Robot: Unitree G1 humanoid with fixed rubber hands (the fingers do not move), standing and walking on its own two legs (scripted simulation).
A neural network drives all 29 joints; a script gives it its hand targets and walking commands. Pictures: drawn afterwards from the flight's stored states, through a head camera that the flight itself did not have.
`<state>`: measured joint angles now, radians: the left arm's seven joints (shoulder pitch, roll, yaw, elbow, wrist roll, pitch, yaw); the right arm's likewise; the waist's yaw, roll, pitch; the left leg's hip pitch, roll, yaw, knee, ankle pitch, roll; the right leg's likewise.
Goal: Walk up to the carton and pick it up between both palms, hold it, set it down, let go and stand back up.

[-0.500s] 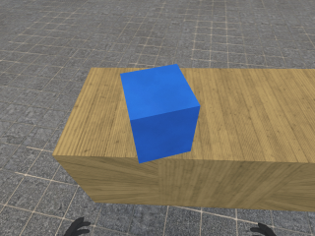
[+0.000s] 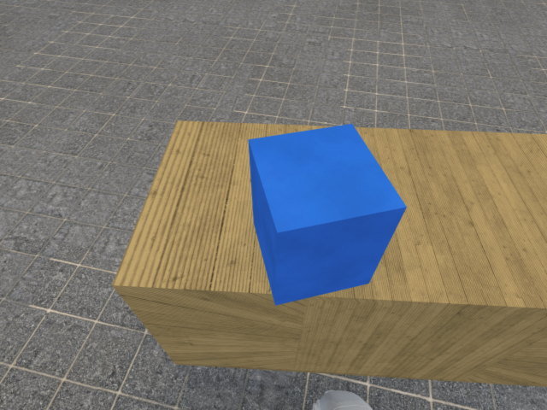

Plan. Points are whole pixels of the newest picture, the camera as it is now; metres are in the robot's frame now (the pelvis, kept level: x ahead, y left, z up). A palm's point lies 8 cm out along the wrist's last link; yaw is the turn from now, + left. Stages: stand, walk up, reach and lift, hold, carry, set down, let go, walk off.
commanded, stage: walk up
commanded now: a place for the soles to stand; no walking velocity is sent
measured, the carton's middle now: (312, 216) +0.45 -0.07 -0.04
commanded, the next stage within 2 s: none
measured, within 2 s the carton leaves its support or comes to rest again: neither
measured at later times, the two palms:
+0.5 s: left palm (125, 372) +0.20 +0.24 -0.08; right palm (475, 402) +0.14 -0.28 -0.09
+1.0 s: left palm (137, 366) +0.21 +0.23 -0.09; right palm out of the picture +0.05 -0.30 -0.11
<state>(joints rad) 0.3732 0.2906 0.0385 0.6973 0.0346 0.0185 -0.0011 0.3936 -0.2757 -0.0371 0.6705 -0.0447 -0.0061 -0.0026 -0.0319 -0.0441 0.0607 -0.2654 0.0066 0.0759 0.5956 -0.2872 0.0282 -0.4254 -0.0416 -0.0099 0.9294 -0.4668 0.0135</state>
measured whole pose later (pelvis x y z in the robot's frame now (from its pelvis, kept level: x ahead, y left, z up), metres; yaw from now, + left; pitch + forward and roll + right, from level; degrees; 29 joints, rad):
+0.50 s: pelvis +0.05 +0.00 +0.00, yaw -7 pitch -1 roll +1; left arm 0.24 0.28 0.01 0.65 0.00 0.01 -0.02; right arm 0.25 -0.31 0.00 0.62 0.00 0.01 0.00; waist 0.00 0.01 0.05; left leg -0.19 0.06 0.17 0.59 -0.37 0.00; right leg -0.32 0.03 0.06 0.63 -0.28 -0.01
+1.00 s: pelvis +0.04 -0.01 +0.00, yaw -13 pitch -2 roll +2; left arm 0.27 0.29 0.04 0.63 0.04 0.04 -0.04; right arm 0.33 -0.32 -0.03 0.67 -0.05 0.00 -0.03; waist -0.01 0.00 0.06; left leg -0.16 0.09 0.26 0.61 -0.39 -0.01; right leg -0.39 0.05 0.08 0.77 -0.39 -0.02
